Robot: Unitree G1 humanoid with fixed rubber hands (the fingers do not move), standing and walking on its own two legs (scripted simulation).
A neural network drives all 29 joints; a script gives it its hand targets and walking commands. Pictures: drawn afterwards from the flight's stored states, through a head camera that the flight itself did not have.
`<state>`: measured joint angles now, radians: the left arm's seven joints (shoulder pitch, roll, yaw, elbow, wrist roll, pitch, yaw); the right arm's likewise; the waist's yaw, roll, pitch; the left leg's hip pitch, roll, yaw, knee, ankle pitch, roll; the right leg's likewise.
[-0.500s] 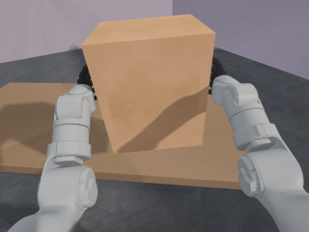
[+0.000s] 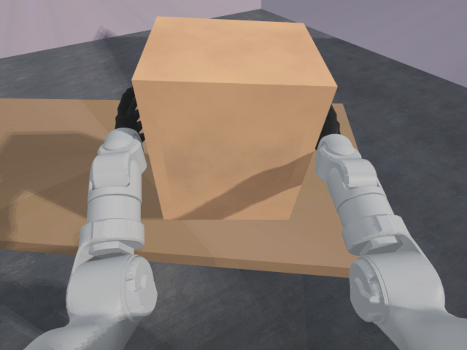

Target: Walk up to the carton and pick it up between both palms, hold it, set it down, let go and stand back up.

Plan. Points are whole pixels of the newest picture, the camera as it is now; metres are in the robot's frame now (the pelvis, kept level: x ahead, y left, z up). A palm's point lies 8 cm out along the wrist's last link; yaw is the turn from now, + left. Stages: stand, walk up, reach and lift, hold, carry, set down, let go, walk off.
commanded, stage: set down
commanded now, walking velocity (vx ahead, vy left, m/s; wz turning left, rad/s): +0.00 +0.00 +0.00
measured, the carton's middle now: (229, 127) +0.44 +0.01 +0.20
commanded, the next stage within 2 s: none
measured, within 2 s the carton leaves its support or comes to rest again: neither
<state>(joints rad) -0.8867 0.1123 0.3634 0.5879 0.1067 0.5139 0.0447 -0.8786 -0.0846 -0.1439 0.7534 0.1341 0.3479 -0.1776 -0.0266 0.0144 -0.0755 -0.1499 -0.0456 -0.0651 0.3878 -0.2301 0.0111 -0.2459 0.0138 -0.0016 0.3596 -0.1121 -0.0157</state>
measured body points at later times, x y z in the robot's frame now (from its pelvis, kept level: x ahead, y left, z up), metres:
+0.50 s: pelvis +0.00 +0.00 +0.00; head -0.01 +0.01 +0.45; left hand +0.43 +0.17 +0.18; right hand +0.42 -0.16 +0.16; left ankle -0.02 +0.11 -0.74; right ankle +0.05 -0.11 -0.75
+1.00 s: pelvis +0.02 +0.01 +0.00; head +0.00 +0.02 +0.45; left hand +0.45 +0.17 +0.17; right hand +0.44 -0.16 +0.16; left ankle -0.02 +0.11 -0.74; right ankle +0.05 -0.11 -0.74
